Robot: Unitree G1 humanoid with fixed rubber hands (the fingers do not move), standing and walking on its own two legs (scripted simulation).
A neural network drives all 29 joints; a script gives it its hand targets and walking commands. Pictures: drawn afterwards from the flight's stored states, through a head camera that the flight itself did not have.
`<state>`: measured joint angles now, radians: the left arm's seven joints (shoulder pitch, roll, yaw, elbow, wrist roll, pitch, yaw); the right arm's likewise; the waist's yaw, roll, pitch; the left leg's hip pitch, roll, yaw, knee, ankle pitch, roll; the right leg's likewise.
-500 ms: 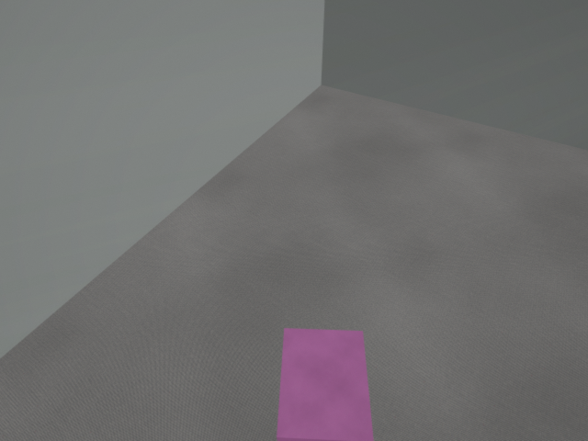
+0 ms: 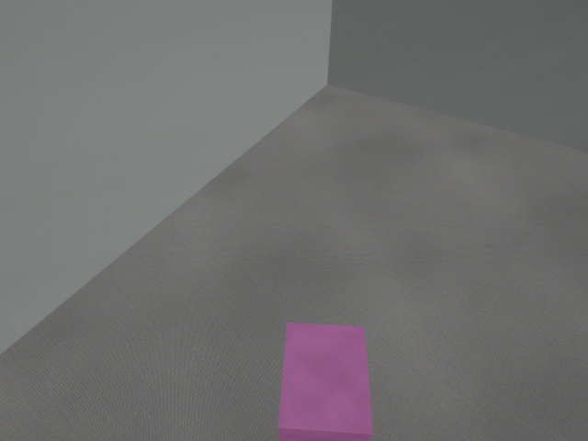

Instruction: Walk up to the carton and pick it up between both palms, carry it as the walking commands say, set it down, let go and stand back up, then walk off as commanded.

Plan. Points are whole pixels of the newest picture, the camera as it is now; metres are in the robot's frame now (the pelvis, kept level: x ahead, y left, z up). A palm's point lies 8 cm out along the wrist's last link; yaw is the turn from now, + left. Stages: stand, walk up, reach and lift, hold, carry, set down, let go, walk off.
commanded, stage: stand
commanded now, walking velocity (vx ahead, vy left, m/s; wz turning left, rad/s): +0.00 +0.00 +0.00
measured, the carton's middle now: (323, 388) +0.44 -0.04 -0.65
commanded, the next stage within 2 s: walk off in 0.62 s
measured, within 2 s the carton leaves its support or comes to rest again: neither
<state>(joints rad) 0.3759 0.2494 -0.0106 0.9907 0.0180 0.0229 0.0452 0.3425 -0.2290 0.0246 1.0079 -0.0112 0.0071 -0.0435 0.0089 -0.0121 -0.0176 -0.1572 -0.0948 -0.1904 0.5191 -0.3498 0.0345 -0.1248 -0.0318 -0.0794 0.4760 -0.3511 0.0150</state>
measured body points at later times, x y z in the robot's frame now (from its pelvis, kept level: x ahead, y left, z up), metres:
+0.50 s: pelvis -0.02 -0.01 +0.00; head -0.02 +0.00 +0.45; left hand -0.07 +0.22 -0.16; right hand -0.05 -0.24 -0.15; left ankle -0.05 +0.11 -0.73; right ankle -0.06 -0.12 -0.73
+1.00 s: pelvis -0.04 -0.04 +0.00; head -0.03 -0.03 +0.45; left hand -0.10 +0.20 -0.16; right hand -0.06 -0.27 -0.16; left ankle -0.05 +0.11 -0.74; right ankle -0.06 -0.12 -0.73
